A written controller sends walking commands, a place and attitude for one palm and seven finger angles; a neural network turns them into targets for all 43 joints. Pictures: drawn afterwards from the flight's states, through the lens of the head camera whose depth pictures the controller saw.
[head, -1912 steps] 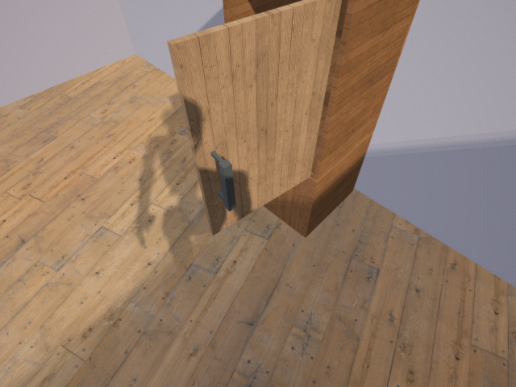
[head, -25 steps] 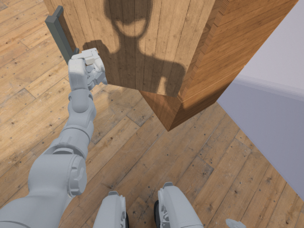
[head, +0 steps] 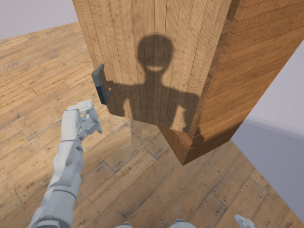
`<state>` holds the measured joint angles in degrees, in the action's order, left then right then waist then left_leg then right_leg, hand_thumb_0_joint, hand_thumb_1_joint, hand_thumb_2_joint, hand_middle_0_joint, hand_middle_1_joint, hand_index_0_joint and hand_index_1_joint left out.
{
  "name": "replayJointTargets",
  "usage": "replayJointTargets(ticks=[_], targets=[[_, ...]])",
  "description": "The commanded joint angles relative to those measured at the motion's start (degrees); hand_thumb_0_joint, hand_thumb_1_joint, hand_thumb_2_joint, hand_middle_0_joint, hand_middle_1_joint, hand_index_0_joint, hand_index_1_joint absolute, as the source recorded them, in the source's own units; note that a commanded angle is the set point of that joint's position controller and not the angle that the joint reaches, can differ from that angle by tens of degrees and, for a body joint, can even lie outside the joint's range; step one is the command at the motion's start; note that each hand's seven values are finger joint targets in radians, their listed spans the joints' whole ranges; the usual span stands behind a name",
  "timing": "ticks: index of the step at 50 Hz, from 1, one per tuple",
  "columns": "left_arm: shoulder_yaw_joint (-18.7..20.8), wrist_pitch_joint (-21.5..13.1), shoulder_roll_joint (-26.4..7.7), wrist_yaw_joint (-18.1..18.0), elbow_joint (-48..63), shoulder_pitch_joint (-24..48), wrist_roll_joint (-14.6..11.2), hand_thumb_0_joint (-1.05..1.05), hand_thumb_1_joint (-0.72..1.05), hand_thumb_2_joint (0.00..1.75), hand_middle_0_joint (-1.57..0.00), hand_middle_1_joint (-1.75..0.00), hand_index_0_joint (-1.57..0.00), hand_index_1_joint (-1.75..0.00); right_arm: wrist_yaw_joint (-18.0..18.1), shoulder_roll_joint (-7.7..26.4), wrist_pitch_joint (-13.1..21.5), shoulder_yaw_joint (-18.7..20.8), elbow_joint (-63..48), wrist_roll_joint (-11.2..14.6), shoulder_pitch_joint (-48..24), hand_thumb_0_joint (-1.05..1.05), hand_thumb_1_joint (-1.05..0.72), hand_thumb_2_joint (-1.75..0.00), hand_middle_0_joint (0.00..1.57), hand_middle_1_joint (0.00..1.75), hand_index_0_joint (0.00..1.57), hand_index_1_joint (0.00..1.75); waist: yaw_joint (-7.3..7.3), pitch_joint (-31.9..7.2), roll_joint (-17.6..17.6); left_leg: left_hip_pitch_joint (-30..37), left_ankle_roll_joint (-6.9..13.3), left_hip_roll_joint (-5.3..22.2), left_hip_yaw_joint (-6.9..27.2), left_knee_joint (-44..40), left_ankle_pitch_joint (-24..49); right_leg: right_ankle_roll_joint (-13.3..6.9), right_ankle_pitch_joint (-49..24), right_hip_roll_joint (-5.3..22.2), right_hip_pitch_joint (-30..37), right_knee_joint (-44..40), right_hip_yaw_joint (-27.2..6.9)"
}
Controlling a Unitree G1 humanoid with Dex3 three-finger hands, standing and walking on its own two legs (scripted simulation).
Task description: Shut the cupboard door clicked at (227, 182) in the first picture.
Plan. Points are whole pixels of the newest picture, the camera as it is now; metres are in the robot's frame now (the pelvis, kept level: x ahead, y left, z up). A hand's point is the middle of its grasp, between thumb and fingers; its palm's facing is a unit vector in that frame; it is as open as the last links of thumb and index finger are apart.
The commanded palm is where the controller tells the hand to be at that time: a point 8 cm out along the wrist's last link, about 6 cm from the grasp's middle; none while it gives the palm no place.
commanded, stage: draw the hand back to the body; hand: left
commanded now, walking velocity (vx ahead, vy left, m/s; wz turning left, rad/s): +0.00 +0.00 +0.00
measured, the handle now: (103, 85) +0.62 +0.19 -0.05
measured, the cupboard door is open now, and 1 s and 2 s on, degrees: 46 46 46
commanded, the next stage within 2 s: step back with the hand held close in 1.08 s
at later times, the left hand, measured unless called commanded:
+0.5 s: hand (20, 153) +0.25 +0.24 +0.16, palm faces +0.34 -0.88 -0.32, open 4.6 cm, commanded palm +0.19 +0.28 +0.18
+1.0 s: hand out of the picture +0.20 +0.27 +0.20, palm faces +0.47 -0.79 -0.40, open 7.4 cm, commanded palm +0.14 +0.31 +0.22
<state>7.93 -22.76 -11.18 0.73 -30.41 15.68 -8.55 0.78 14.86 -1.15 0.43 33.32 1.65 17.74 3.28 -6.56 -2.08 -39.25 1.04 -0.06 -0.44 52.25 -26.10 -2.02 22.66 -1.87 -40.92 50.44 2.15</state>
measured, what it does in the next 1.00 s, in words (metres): rises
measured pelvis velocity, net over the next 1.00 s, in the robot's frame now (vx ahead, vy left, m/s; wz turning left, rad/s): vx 0.01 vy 0.00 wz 0.03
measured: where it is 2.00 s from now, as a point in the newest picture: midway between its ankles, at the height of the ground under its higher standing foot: outside the picture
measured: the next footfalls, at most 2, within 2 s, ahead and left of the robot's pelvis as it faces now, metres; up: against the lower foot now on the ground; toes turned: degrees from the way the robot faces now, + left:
none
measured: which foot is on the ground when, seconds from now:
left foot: down 0.00-1.00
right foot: down 0.00-1.00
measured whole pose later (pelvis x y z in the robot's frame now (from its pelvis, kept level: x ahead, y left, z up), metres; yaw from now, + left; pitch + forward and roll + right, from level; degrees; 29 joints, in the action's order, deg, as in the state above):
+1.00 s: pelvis +0.01 +0.00 +0.05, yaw +1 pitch -4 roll +0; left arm 18.6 -4.5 -18.8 -6.5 19.3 -25.8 -4.0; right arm 5.0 13.7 6.3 -1.2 37.0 1.0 11.9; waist -3.4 0.8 -4.5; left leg -5.7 1.4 -1.6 0.5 25.2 -15.5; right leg -1.3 13.8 -0.7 -7.6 25.3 2.3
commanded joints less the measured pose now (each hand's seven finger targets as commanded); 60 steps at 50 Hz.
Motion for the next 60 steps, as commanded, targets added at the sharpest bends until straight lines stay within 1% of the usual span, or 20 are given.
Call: replayJointTargets(ticks=[1, 3, 5, 11, 14, 17, 18, 23, 27, 32, 33, 35, 36, 39, 43, 46, 48, 52, 58, 60], targets=[[-1.9, 2.2, -11.7, -1.3, 21.9, 6.9, 4.4, 0.00, 0.90, 0.90, -1.13, -1.32, -1.13, -1.32, 1.6, 4.6, 1.0, 2.2, -9.4, 1.2, -4.2, 0.00, -0.90, -0.90, 0.20, 0.30, 0.20, 0.30, -2.34, -19.4, 0.4, 13.2, 0.5, -0.9, -0.3, -13.0, 17.3, 0.9, -18.7, 2.2, 23.5, -10.3, -3.6], [-1.4, 6.8, -11.5, -3.9, 26.8, 4.9, 4.6, 0.00, 0.90, 0.90, -1.08, -1.26, -1.08, -1.26, 3.1, 4.5, -0.1, 1.7, -10.9, 1.4, -6.1, 0.00, -0.90, -0.90, 0.20, 0.30, 0.20, 0.30, -1.94, -14.4, 0.7, 15.0, 0.7, -0.6, 0.0, -15.6, 17.4, 0.9, -18.6, 2.4, 25.0, -13.5, -3.1], [0.1, 9.6, -12.9, -5.5, 28.7, 1.3, 5.0, 0.00, 0.90, 0.90, -1.02, -1.20, -1.02, -1.20, 4.2, 4.2, -0.5, 1.0, -10.8, 1.3, -7.9, 0.00, -0.90, -0.90, 0.20, 0.30, 0.20, 0.30, -2.52, -10.0, 2.6, 16.5, 0.8, -0.3, 0.2, -18.2, 17.1, 1.0, -18.1, 2.7, 26.6, -15.9, -2.7], [0.6, 13.9, -12.8, -6.6, 39.9, -7.0, 5.2, 0.00, 0.90, 0.90, -0.86, -1.02, -0.86, -1.02, 5.2, 3.4, 1.5, -0.7, -10.9, 1.0, -11.2, 0.00, -0.90, -0.90, 0.20, 0.30, 0.20, 0.30, -3.55, -6.6, -1.0, 26.3, 0.5, 0.1, 1.0, -24.3, 22.4, 0.6, -20.3, 2.6, 31.4, -21.3, -0.9], [1.1, 15.5, -12.4, -6.6, 43.2, -12.9, 5.0, 0.00, 0.90, 0.90, -0.78, -0.93, -0.78, -0.93, 4.8, 3.2, 2.8, -1.2, -10.3, 0.6, -11.8, 0.00, -0.90, -0.90, 0.20, 0.30, 0.20, 0.30, -3.96, -3.3, -1.1, 29.0, 0.2, 0.5, 1.2, -26.7, 25.1, 0.7, -21.7, 2.6, 32.9, -23.7, -0.3], [2.9, 16.5, -13.0, -6.5, 46.7, -16.6, 5.0, 0.00, 0.90, 0.90, -0.69, -0.84, -0.69, -0.84, 4.5, 3.2, 3.6, -1.3, -10.0, 0.1, -12.5, 0.00, -0.90, -0.90, 0.20, 0.30, 0.20, 0.30, -4.36, -1.2, 1.1, 30.2, 0.2, 0.6, 1.2, -28.6, 25.5, 0.8, -21.8, 2.4, 34.1, -25.5, 0.0], [4.0, 16.8, -13.9, -6.5, 47.0, -18.3, 5.0, 0.00, 0.90, 0.90, -0.67, -0.81, -0.67, -0.81, 4.4, 3.4, 3.9, -1.4, -9.6, 0.0, -12.6, 0.00, -0.90, -0.90, 0.20, 0.30, 0.20, 0.30, -4.62, 0.3, -0.3, 30.2, 0.1, 0.6, 1.1, -29.1, 25.5, 0.7, -21.4, 2.4, 34.4, -26.3, -0.1], [9.3, 16.8, -17.2, -6.9, 54.4, -23.2, 4.9, 0.00, 0.90, 0.90, -0.53, -0.66, -0.53, -0.66, 4.1, 3.1, 5.4, -1.5, -8.9, -0.6, -13.6, 0.00, -0.90, -0.90, 0.20, 0.30, 0.20, 0.30, -5.64, -0.5, -1.9, 31.7, -0.1, 0.5, 1.2, -30.4, 26.9, 0.7, -22.0, 2.6, 37.2, -27.6, -0.1], [12.3, 16.3, -18.0, -7.3, 60.1, -27.5, 4.7, 0.00, 0.90, 0.90, -0.42, -0.54, -0.42, -0.54, 3.7, 2.7, 6.8, -1.3, -8.6, -0.7, -14.1, 0.00, -0.90, -0.90, 0.20, 0.30, 0.20, 0.30, -6.10, -1.0, -2.5, 32.4, -0.2, 0.6, 1.3, -30.7, 28.2, 0.9, -22.5, 2.8, 38.1, -27.9, -0.1], [17.5, 15.6, -20.5, -7.8, 63.5, -34.0, 4.4, 0.00, 0.90, 0.90, -0.28, -0.39, -0.28, -0.39, 3.5, 2.8, 8.1, -0.7, -7.6, -0.7, -14.4, 0.00, -0.90, -0.90, 0.20, 0.30, 0.20, 0.30, -6.75, 1.6, -2.1, 31.0, -0.2, 0.7, 1.3, -31.1, 25.5, 1.1, -19.6, 2.8, 37.4, -28.6, -0.1], [19.2, 15.3, -21.7, -8.0, 63.4, -36.0, 4.2, 0.00, 0.90, 0.90, -0.25, -0.36, -0.25, -0.36, 3.6, 3.1, 8.5, -0.5, -7.5, -0.7, -14.3, 0.00, -0.90, -0.90, 0.20, 0.30, 0.20, 0.30, -7.03, 2.1, -0.6, 30.3, -0.2, 0.6, 1.4, -31.1, 25.2, 1.1, -19.4, 2.8, 37.7, -28.9, 0.0], [20.7, 14.7, -22.0, -8.1, 65.4, -37.3, 4.1, 0.00, 0.90, 0.90, -0.20, -0.30, -0.20, -0.30, 3.7, 2.9, 8.9, -0.4, -7.4, -0.4, -14.4, 0.00, -0.90, -0.90, 0.20, 0.30, 0.20, 0.30, -7.20, 2.0, -1.7, 30.3, -0.3, 0.8, 1.4, -31.3, 24.5, 1.1, -18.2, 2.8, 37.5, -28.6, 0.0], [18.7, 14.8, -19.5, -7.9, 62.8, -38.0, 4.3, 0.00, 0.90, 0.90, -0.20, -0.30, -0.20, -0.30, 3.7, 2.8, 9.1, -0.3, -6.8, -0.5, -14.3, 0.00, -0.90, -0.90, 0.20, 0.30, 0.20, 0.30, -6.75, 4.0, -1.2, 30.1, -0.1, 0.7, 1.0, -31.4, 23.3, 1.3, -17.0, 2.8, 35.9, -28.9, 0.0], [16.2, 14.9, -17.4, -7.7, 60.1, -36.4, 4.4, 0.00, 0.90, 0.90, -0.20, -0.30, -0.20, -0.30, 3.8, 3.7, 9.4, 0.1, -6.3, -0.3, -13.8, 0.00, -0.90, -0.90, 0.20, 0.30, 0.20, 0.30, -5.87, 7.7, 0.7, 29.6, 0.3, 0.9, 1.2, -32.0, 19.2, 1.5, -12.3, 3.0, 33.1, -30.0, -0.3], [18.1, 14.3, -20.0, -8.2, 60.2, -35.3, 4.5, 0.00, 0.90, 0.90, -0.20, -0.30, -0.20, -0.30, 4.4, 4.0, 10.0, 0.4, -6.0, -0.4, -14.1, 0.00, -0.90, -0.90, 0.20, 0.30, 0.20, 0.30, -6.59, 5.5, 1.0, 29.9, 0.8, 0.5, 1.3, -32.0, 16.7, 1.4, -9.2, 3.2, 33.9, -30.5, -0.9], [18.5, 13.5, -20.6, -8.5, 63.9, -34.1, 4.8, 0.00, 0.90, 0.90, -0.20, -0.30, -0.20, -0.30, 4.6, 3.6, 10.8, 0.2, -6.3, -0.5, -14.3, 0.00, -0.90, -0.90, 0.20, 0.30, 0.20, 0.30, -6.97, 2.5, -1.7, 30.6, 0.7, 0.3, 1.4, -31.9, 18.0, 1.2, -10.7, 3.2, 35.7, -29.7, -0.9], [20.1, 13.6, -22.1, -8.7, 63.3, -35.6, 4.7, 0.00, 0.90, 0.90, -0.20, -0.30, -0.20, -0.30, 4.7, 3.7, 11.2, 0.1, -6.0, -0.7, -14.3, 0.00, -0.90, -0.90, 0.20, 0.30, 0.20, 0.30, -7.36, 3.0, -1.5, 30.0, 0.6, 0.2, 1.2, -31.5, 19.5, 1.2, -12.5, 3.2, 36.3, -29.9, -1.2], [19.3, 13.5, -20.5, -8.5, 63.9, -36.7, 4.8, 0.00, 0.90, 0.90, -0.20, -0.30, -0.20, -0.30, 4.5, 3.0, 11.6, 0.0, -5.9, -0.7, -14.1, 0.00, -0.90, -0.90, 0.20, 0.30, 0.20, 0.30, -7.14, 3.8, -4.1, 30.3, 0.3, 0.2, 0.7, -31.4, 21.6, 1.1, -15.3, 3.0, 36.2, -29.4, -1.0], [19.2, 13.9, -19.7, -7.9, 61.0, -37.9, 4.5, 0.00, 0.90, 0.90, -0.20, -0.30, -0.20, -0.30, 4.2, 3.4, 11.0, 0.3, -5.8, -0.6, -13.7, 0.00, -0.90, -0.90, 0.20, 0.30, 0.20, 0.30, -6.98, 6.0, -1.0, 29.9, 0.2, 0.6, 0.8, -32.0, 21.5, 1.2, -14.7, 2.7, 35.3, -30.1, -0.8], [19.1, 13.8, -19.8, -7.8, 62.1, -37.2, 4.4, 0.00, 0.90, 0.90, -0.20, -0.30, -0.20, -0.30, 4.2, 3.3, 10.9, 0.4, -6.1, -0.6, -13.7, 0.00, -0.90, -0.90, 0.20, 0.30, 0.20, 0.30, -6.95, 4.6, -1.0, 30.6, 0.4, 0.6, 0.5, -31.8, 21.9, 1.4, -15.4, 2.9, 35.7, -29.9, -0.9]])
